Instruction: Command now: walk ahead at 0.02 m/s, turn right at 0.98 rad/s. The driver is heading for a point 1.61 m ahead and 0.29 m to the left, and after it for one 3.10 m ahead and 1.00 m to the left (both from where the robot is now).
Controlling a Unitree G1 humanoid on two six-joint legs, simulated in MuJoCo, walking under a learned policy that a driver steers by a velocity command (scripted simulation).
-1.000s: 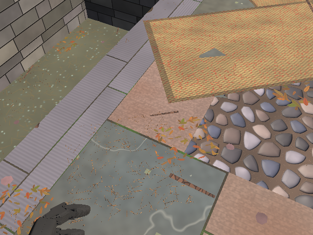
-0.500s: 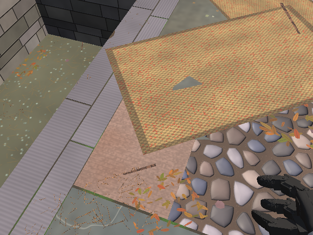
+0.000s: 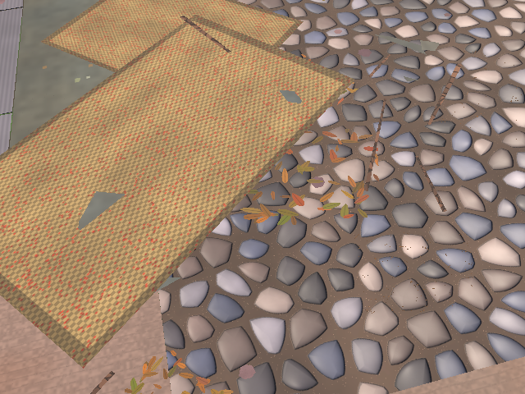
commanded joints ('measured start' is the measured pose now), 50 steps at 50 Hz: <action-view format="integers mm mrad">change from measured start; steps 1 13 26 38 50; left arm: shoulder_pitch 165 -22 -146 -27 -4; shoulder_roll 314 48 50 48 91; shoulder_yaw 98 -9 17 34 32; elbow -49 -43 -57 24 18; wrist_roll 11 43 36 7 51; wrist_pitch -13 -69 -83 -110 -88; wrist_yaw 29 45 57 13 69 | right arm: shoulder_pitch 12 -23 165 -18 -33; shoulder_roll -39 -15 -180 -170 -84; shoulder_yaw -12 13 -37 -60 -25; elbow -97 -42 -79 -167 -203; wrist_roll -42 -7 -19 34 16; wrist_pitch -2 5 -24 52 50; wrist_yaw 9 10 14 -20 8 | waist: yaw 7 21 -44 34 63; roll -383 -135 202 201 -106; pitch -93 -194 -149 -176 -76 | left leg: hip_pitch -431 -166 306 100 -385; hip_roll -75 -60 198 -24 -61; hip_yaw -28 -249 -765 -733 -264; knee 479 334 -179 -123 590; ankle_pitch -449 -55 531 216 -128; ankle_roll -59 -35 380 191 -82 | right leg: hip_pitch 374 189 -310 78 282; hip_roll -272 -128 151 172 -188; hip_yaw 535 243 142 118 160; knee -228 -236 546 -174 -364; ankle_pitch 560 428 -378 29 296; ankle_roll -258 -187 60 73 -218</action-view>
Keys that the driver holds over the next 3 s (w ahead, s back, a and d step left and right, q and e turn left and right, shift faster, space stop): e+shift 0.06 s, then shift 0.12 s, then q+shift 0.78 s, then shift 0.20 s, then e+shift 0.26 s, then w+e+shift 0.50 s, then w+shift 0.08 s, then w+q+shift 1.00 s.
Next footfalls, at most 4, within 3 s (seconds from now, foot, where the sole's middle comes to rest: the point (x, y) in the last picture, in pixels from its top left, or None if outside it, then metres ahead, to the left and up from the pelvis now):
0.44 left None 0.08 0.11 -0.76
0.80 right None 0.12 -0.12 -0.76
1.22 left None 0.00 0.13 -0.76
1.84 right None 0.29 -0.11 -0.76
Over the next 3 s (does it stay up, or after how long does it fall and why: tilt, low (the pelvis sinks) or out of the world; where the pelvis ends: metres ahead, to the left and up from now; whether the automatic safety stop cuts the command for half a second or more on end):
stays up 1.19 -0.07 0.01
